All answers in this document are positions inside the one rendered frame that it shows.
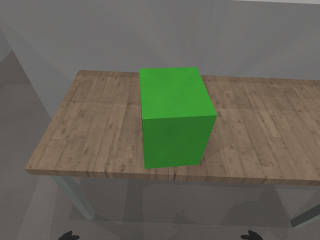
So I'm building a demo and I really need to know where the robot right hand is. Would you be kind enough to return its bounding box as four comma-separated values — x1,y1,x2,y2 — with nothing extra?
241,230,263,240

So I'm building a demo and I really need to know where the table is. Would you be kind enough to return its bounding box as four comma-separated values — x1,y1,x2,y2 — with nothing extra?
25,70,320,228

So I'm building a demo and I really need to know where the carton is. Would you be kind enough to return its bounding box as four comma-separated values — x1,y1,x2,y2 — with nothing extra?
139,67,217,169

